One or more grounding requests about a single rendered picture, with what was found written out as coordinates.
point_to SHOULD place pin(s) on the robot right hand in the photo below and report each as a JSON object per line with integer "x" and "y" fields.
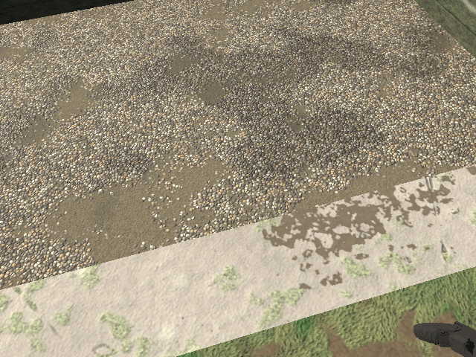
{"x": 459, "y": 337}

